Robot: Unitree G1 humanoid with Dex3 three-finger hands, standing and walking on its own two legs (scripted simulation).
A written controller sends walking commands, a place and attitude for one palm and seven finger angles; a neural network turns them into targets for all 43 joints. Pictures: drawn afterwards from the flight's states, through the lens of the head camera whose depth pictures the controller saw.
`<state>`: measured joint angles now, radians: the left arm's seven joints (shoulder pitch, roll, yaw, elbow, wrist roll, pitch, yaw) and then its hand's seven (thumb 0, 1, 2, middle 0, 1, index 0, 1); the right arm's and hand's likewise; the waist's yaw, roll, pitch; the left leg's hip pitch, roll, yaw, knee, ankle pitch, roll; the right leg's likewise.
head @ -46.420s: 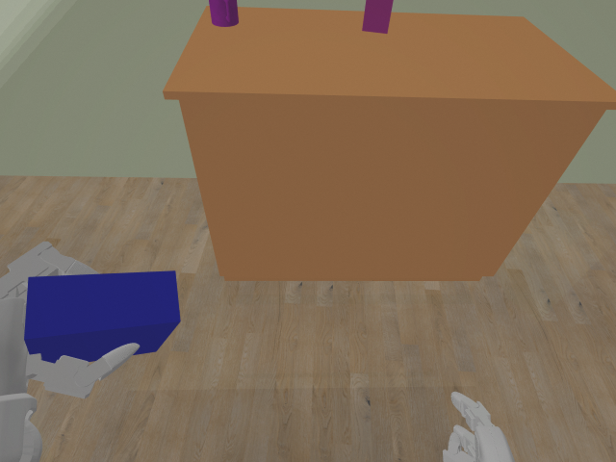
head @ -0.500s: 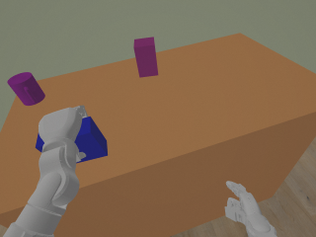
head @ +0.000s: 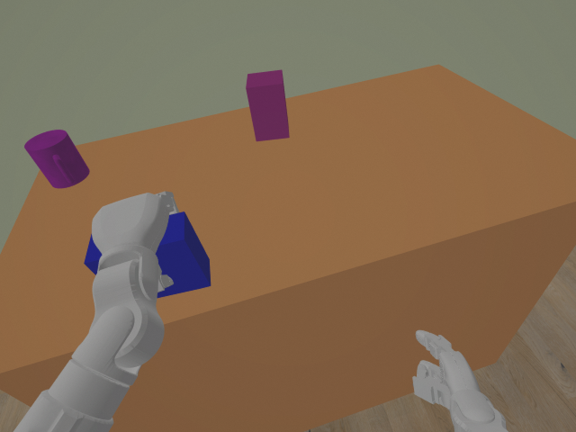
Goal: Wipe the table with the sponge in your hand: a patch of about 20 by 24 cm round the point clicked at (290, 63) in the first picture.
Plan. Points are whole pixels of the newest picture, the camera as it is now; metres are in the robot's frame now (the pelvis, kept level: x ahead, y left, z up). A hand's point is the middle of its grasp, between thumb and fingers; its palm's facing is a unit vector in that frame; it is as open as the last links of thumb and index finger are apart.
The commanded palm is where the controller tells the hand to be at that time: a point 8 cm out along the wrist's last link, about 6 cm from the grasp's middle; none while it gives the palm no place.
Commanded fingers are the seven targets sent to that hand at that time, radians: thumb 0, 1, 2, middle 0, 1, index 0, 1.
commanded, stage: slide across to the third lane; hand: left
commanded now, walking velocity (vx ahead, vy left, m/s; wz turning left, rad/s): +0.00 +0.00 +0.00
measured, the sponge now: (159, 268) +0.29 +0.25 +0.10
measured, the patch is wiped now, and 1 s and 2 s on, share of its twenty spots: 0.85 0.90 0.95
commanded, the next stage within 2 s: wipe forward along the third lane in 0.30 s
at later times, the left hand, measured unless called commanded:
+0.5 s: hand (207, 232) +0.32 +0.17 +0.15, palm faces +0.10 -0.08 -0.99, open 9.6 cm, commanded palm +0.29 +0.18 +0.20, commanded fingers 0.00 0.10 1.30 -1.20 -1.60 -1.20 -1.60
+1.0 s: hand (197, 210) +0.36 +0.21 +0.15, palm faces +0.01 -0.03 -1.00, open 9.5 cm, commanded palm +0.34 +0.21 +0.18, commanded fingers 0.00 0.10 1.30 -1.20 -1.60 -1.20 -1.60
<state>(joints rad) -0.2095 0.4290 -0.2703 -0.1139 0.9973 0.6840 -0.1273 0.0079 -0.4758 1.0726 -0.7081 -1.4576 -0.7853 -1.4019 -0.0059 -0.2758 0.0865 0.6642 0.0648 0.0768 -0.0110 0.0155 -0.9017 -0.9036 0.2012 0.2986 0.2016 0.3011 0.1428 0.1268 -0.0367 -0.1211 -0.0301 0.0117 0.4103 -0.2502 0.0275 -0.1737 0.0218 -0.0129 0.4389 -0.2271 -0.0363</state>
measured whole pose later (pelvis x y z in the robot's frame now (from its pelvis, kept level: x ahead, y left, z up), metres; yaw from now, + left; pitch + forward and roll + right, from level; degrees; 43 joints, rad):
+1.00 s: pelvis -0.01 -0.03 +0.00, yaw +0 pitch +0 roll +1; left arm -0.57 0.39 -0.24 0.42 0.97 0.58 -0.10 -0.01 -0.50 1.07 -0.75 -1.42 -0.83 -1.36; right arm 0.08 -0.29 0.06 0.72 0.06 0.07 -0.06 0.01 -0.90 -0.90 0.20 0.30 0.20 0.30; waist 0.07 0.09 -0.06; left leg -0.17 0.00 0.01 0.40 -0.23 -0.01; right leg -0.23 0.06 -0.02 0.44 -0.21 -0.08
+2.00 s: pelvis +0.00 +0.00 +0.00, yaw +0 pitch +7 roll +0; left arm -0.94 0.47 -0.15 0.99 1.02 0.35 -0.01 0.01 -0.52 1.10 -0.77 -1.39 -0.83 -1.38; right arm 0.21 -0.28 0.04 0.74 0.06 0.06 -0.08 0.01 -0.90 -0.90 0.20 0.30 0.20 0.30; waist -0.02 0.06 -0.08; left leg -0.30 -0.03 0.01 0.41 -0.23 0.03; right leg -0.34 0.03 -0.01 0.41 -0.19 -0.03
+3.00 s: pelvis +0.02 +0.01 +0.00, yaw +0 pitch +3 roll +0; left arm -0.59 0.34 -0.31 0.40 1.01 0.65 -0.04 -0.01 -0.48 1.10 -0.71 -1.46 -0.77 -1.45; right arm 0.05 -0.26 0.08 0.67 0.08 0.13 -0.02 0.01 -0.90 -0.90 0.20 0.30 0.20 0.30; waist 0.09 0.09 -0.10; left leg -0.21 -0.04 0.01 0.44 -0.28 0.04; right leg -0.25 0.01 -0.01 0.45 -0.25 -0.02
